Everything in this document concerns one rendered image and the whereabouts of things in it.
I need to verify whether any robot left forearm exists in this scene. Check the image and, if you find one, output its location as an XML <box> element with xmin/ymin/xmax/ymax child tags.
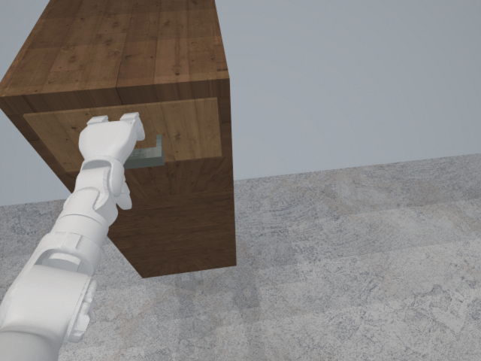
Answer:
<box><xmin>0</xmin><ymin>155</ymin><xmax>125</xmax><ymax>328</ymax></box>

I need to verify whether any handle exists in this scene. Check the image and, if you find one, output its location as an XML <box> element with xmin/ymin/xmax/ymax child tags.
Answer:
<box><xmin>123</xmin><ymin>135</ymin><xmax>165</xmax><ymax>169</ymax></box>

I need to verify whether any left robot hand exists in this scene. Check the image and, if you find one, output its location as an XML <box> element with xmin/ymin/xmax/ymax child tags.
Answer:
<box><xmin>79</xmin><ymin>112</ymin><xmax>145</xmax><ymax>210</ymax></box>

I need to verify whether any drawer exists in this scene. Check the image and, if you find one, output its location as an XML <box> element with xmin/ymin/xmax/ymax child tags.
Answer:
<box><xmin>23</xmin><ymin>97</ymin><xmax>222</xmax><ymax>172</ymax></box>

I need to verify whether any left robot upper arm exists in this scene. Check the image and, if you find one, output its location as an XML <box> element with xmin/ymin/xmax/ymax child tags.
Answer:
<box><xmin>0</xmin><ymin>264</ymin><xmax>98</xmax><ymax>361</ymax></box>

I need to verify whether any cabinet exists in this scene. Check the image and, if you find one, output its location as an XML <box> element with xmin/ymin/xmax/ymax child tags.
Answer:
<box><xmin>0</xmin><ymin>0</ymin><xmax>237</xmax><ymax>278</ymax></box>

